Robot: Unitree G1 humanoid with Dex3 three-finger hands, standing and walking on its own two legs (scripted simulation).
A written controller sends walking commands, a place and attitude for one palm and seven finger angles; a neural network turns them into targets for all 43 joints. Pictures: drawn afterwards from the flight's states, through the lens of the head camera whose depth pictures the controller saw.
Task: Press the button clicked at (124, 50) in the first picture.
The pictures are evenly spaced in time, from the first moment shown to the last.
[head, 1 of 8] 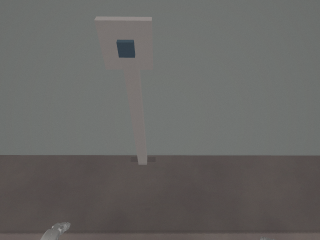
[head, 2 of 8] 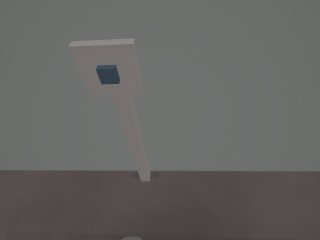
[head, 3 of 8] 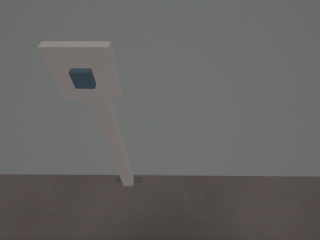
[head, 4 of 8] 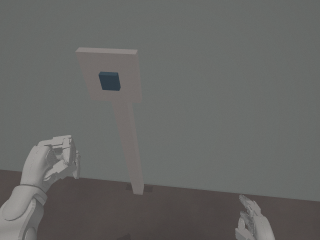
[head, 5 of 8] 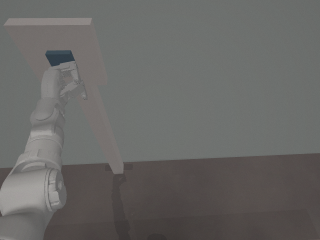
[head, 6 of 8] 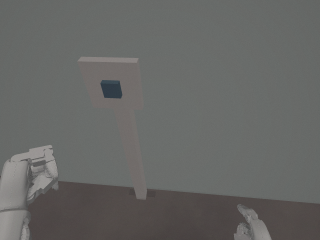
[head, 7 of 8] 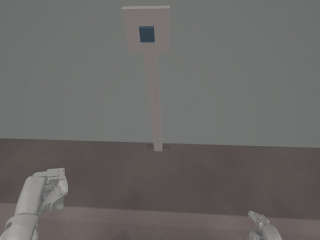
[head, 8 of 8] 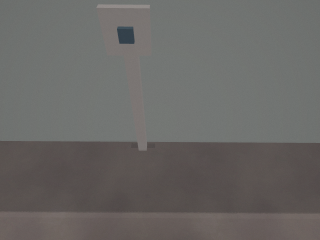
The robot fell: no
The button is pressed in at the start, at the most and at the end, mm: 0 13 0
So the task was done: yes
